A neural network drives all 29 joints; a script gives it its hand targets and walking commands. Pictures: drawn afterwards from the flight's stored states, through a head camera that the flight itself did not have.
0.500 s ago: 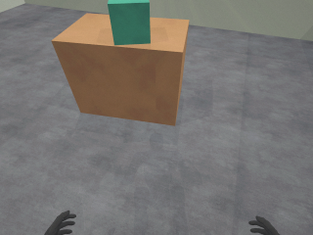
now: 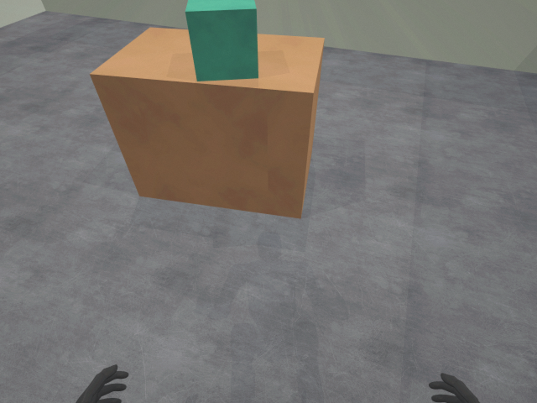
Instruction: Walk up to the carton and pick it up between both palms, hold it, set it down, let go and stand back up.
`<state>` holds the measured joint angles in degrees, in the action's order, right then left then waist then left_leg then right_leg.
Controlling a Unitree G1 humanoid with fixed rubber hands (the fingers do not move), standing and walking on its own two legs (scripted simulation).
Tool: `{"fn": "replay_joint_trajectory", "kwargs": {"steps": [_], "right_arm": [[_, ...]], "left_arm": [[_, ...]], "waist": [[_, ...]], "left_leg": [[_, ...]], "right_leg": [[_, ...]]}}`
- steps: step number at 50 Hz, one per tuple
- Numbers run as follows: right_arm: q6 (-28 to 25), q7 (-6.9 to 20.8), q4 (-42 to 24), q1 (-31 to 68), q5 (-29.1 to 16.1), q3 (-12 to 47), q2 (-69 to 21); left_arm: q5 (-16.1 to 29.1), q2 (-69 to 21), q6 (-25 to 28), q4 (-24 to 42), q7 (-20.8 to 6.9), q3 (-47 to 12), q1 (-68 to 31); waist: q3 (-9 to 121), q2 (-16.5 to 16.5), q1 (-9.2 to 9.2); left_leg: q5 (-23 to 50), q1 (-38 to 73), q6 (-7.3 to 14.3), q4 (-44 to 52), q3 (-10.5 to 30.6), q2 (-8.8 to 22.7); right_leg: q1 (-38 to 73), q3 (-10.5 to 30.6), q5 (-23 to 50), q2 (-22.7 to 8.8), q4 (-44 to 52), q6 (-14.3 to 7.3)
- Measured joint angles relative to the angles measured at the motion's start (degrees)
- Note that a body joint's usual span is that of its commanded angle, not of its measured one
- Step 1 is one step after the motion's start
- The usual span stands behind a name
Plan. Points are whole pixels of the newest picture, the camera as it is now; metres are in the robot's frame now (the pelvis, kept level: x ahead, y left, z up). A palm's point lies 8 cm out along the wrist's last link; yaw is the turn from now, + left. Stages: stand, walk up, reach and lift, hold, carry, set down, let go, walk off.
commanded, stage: stand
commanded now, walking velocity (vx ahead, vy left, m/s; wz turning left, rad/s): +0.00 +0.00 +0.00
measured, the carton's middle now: (224, 36) +1.36 +0.16 +0.03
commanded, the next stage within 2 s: none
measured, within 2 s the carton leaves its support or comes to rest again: neither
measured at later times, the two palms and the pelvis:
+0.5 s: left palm out of the picture +0.14 +0.29 -0.07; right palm out of the picture +0.12 -0.28 -0.08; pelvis -0.01 +0.00 +0.00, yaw +0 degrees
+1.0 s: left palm out of the picture +0.13 +0.29 -0.07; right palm out of the picture +0.11 -0.28 -0.08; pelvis +0.00 +0.00 +0.00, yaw +0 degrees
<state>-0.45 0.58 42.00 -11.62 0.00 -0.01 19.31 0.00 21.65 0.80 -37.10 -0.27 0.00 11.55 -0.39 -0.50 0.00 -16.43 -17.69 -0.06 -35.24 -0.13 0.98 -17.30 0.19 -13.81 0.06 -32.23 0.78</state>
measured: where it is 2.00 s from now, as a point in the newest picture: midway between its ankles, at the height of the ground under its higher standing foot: outside the picture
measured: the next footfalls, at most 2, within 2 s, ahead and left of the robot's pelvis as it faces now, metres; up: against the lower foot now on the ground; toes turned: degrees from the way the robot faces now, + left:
none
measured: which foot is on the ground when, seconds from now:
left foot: down 0.00-1.00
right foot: down 0.00-1.00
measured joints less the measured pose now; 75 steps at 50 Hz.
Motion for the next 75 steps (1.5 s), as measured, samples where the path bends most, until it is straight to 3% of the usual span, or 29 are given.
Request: {"fn": "replay_joint_trajectory", "kwargs": {"steps": [75], "right_arm": [[-0.19,0.06,3.44,0.00,0.00,0.00,0.49]], "left_arm": [[0.00,-0.07,0.32,-3.66,-0.20,0.00,0.00]], "waist": [[1.89,-0.16,0.00]], "left_leg": [[1.77,0.00,0.01,2.29,-0.01,0.02]], "right_leg": [[0.24,0.00,2.01,0.00,2.76,0.00]]}}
